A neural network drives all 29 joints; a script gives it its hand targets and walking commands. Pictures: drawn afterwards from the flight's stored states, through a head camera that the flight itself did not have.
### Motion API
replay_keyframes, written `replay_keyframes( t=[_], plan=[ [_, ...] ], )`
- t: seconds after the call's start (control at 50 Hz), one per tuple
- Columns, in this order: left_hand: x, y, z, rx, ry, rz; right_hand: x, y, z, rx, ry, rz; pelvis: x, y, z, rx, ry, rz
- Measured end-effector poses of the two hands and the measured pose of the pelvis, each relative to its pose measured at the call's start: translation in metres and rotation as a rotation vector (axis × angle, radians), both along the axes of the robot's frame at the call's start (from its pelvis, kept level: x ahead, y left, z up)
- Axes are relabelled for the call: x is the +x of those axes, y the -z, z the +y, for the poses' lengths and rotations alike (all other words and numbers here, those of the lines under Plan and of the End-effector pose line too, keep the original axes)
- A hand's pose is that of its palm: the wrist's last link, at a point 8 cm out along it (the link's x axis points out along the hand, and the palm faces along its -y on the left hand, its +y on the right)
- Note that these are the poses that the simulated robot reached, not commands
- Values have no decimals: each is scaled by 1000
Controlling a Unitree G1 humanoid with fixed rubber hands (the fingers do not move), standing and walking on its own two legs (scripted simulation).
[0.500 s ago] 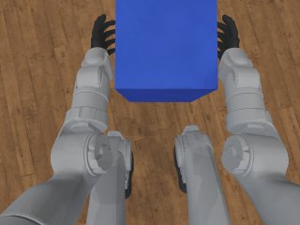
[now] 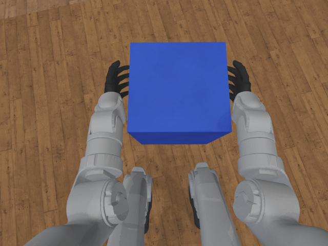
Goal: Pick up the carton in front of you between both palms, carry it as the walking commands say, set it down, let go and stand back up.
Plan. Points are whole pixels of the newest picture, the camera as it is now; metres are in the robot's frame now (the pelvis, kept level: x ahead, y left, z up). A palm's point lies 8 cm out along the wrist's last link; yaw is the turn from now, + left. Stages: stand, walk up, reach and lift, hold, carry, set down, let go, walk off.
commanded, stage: reach and lift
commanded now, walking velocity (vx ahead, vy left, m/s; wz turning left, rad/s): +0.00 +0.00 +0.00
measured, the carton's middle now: (175, 103) +0.46 -0.03 -0.12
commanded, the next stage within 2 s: hold in 1.96 s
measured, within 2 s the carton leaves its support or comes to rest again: neither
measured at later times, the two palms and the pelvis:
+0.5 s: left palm (77, 84) +0.41 +0.13 +0.12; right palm (273, 80) +0.40 -0.17 +0.11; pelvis +0.05 +0.00 +0.14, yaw -1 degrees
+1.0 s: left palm out of the picture +0.37 +0.14 +0.25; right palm out of the picture +0.37 -0.16 +0.25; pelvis +0.08 +0.00 +0.23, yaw -1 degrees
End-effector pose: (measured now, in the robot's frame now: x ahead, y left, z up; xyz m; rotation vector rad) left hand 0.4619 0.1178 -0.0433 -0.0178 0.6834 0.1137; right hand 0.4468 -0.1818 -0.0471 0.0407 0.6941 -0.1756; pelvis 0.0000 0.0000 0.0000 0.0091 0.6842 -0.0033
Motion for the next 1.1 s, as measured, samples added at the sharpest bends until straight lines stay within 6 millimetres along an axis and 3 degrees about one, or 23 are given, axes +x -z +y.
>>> replay_keyframes(
  t=[0.7,0.94,1.1],
  plan=[
    [-67,-220,19,-2,-18,0,-60,-221,18,2,-19,0,70,-191,-2,-10,11,-453],
    [-86,-286,25,16,-2,-32,-79,-287,24,-12,-28,-33,79,-225,-1,-17,10,-667],
    [-93,-296,25,22,4,-2,-86,-298,25,-21,-39,-3,70,-228,-1,-17,12,-747]
  ],
)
